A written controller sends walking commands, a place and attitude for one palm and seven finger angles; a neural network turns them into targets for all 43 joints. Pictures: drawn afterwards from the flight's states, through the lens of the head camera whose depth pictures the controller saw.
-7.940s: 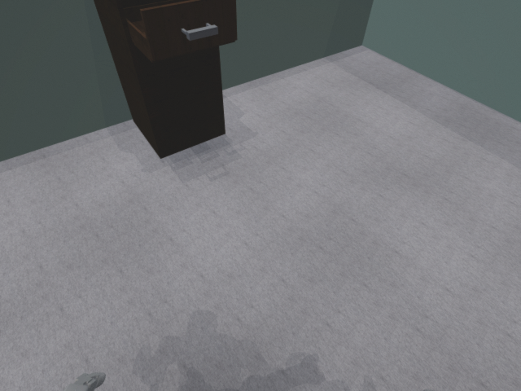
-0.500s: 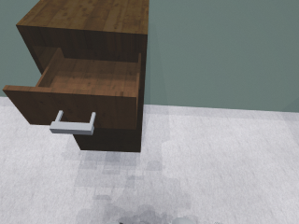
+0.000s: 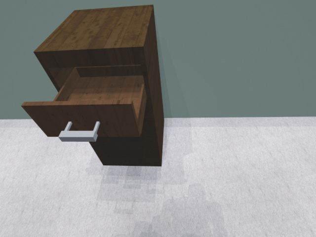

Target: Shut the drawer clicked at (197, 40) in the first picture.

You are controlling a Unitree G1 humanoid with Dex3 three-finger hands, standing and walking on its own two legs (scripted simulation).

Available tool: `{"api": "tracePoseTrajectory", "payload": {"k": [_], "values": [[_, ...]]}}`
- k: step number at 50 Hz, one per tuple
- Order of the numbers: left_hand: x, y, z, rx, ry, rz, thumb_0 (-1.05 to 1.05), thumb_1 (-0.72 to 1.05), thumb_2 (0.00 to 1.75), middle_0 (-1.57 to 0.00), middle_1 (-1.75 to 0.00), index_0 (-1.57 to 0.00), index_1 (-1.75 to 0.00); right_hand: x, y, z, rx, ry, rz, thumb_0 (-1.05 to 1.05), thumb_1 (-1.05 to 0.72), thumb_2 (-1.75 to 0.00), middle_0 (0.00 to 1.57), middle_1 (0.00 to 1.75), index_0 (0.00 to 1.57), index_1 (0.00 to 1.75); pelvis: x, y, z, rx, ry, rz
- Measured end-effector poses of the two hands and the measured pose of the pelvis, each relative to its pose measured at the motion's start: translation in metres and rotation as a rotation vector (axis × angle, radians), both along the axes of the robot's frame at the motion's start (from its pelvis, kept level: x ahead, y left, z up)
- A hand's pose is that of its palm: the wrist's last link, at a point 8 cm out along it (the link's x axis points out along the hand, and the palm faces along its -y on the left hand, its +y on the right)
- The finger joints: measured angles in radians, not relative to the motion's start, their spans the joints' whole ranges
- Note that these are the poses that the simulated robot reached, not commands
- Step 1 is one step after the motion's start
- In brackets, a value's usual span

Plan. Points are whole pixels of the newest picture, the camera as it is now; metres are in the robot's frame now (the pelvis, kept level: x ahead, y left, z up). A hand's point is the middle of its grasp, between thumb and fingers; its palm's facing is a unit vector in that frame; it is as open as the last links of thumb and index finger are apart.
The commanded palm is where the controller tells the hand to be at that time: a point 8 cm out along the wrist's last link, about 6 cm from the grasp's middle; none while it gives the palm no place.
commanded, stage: come to a stop and stand still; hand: left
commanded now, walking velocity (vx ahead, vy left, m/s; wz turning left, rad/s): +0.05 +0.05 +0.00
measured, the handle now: (80, 130) +0.45 +0.32 -0.03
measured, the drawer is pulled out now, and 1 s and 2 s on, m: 0.22 0.22 0.22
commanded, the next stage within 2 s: look again from close up in 0.62 s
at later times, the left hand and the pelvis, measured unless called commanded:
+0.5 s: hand out of the picture +0.03 +0.24 -0.19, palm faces +0.04 -0.98 -0.19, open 7.4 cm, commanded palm none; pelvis +0.02 +0.07 -0.01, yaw -1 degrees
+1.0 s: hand out of the picture +0.04 +0.24 -0.18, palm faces -0.02 -0.96 -0.26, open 7.4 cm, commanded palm none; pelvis +0.01 +0.05 -0.02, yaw -1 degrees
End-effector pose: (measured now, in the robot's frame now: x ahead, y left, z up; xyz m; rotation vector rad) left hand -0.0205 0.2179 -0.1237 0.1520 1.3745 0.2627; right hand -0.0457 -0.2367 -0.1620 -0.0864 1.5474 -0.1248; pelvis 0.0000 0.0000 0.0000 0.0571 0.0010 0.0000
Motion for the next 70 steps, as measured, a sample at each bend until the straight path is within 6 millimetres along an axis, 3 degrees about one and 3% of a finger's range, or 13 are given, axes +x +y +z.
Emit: {"api": "tracePoseTrajectory", "payload": {"k": [4,11,15,22,29,36,43,51,70], "values": [[-0.023,0.006,-0.004,-0.015,0.056,0.038,0.00,0.91,0.89,-0.20,-0.30,-0.21,-0.30,0.025,0.007,0.002,-0.017,-0.040,0.035,0.01,-0.91,-0.90,0.20,0.30,0.19,0.30,0.001,0.009,-0.001,-0.005,0.004,0.006],[-0.045,0.033,-0.029,-0.075,0.155,0.054,0.00,0.91,0.89,-0.20,-0.30,-0.20,-0.30,0.096,0.041,0.004,-0.063,-0.250,0.069,0.01,-0.91,-0.90,0.20,0.30,0.19,0.30,0.006,0.041,-0.014,-0.055,0.006,-0.007],[-0.030,0.052,-0.040,-0.089,0.148,0.039,0.01,0.91,0.89,-0.20,-0.30,-0.20,-0.30,0.118,0.063,0.011,-0.080,-0.300,0.079,0.00,-0.92,-0.90,0.20,0.30,0.19,0.30,0.011,0.053,-0.016,-0.044,0.001,-0.003],[0.021,0.065,-0.039,-0.081,0.054,-0.017,0.00,0.91,0.89,-0.20,-0.29,-0.20,-0.30,0.135,0.076,0.012,-0.082,-0.323,0.071,-0.01,-0.94,-0.90,0.21,0.30,0.20,0.30,0.022,0.063,-0.013,-0.049,-0.010,-0.011],[0.063,0.074,-0.035,-0.056,-0.014,-0.075,0.00,0.92,0.89,-0.20,-0.29,-0.20,-0.30,0.117,0.073,0.010,-0.092,-0.283,0.033,-0.01,-0.94,-0.90,0.21,0.30,0.20,0.30,0.026,0.066,-0.012,-0.052,-0.022,-0.018],[0.079,0.077,-0.031,-0.040,-0.045,-0.096,0.00,0.92,0.89,-0.20,-0.29,-0.20,-0.30,0.076,0.071,0.006,-0.080,-0.169,0.013,0.00,-0.92,-0.90,0.20,0.30,0.20,0.30,0.026,0.063,-0.011,-0.053,-0.029,-0.015],[0.070,0.077,-0.031,-0.011,-0.039,-0.140,0.00,0.91,0.89,-0.20,-0.29,-0.20,-0.30,0.051,0.075,-0.005,-0.041,-0.161,0.013,0.00,-0.91,-0.90,0.20,0.30,0.19,0.30,0.016,0.062,-0.018,-0.054,-0.022,-0.018],[0.055,0.071,-0.025,0.005,-0.037,-0.130,0.00,0.91,0.89,-0.20,-0.29,-0.20,-0.30,0.046,0.079,-0.013,0.008,-0.186,0.012,0.01,-0.91,-0.90,0.20,0.30,0.20,0.30,0.010,0.053,-0.019,-0.043,-0.045,-0.020],[0.019,0.029,-0.033,-0.068,0.026,-0.091,0.00,0.91,0.89,-0.20,-0.30,-0.20,-0.30,0.035,0.043,-0.004,-0.034,-0.137,0.031,0.00,-0.91,-0.90,0.20,0.30,0.19,0.30,0.003,0.028,-0.016,-0.044,-0.029,-0.016]]}}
